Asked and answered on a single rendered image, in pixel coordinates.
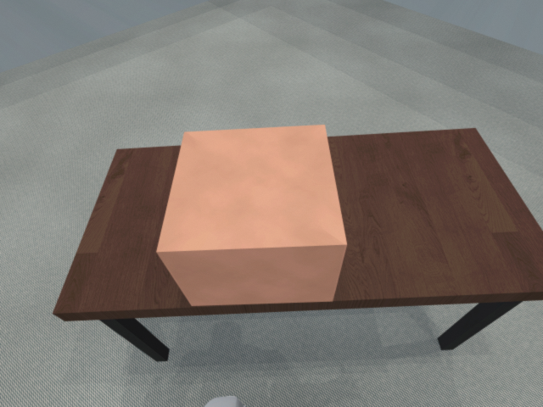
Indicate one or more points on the carton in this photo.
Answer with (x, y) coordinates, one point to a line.
(253, 217)

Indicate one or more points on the table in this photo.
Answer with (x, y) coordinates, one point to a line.
(430, 218)

